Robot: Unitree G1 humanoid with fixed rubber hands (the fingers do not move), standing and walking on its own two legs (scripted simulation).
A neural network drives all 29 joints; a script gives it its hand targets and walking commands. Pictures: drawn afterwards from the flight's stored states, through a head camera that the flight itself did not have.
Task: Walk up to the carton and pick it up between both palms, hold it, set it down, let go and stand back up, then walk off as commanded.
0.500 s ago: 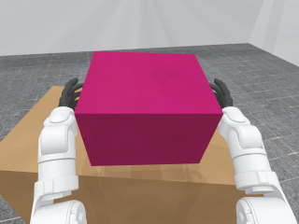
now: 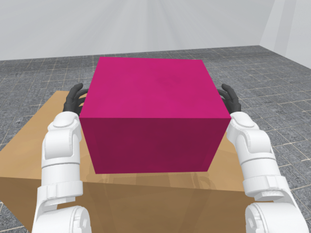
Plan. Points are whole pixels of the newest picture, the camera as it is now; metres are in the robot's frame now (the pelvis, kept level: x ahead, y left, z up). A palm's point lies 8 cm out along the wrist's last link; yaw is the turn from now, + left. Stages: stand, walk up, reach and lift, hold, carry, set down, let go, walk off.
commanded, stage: hold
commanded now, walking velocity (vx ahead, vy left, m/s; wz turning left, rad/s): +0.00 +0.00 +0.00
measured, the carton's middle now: (152, 112) +0.41 +0.01 +0.16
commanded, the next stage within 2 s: none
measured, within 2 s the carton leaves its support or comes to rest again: neither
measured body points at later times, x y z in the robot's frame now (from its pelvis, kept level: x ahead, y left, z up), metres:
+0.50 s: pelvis +0.01 +0.00 +0.00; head -0.06 +0.02 +0.45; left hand +0.37 +0.20 +0.19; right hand +0.37 -0.19 +0.20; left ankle +0.02 +0.11 -0.75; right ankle +0.01 -0.11 -0.75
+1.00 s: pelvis +0.00 +0.00 +0.00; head -0.06 +0.01 +0.45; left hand +0.37 +0.21 +0.20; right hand +0.38 -0.19 +0.20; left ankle +0.02 +0.11 -0.75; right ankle +0.01 -0.11 -0.75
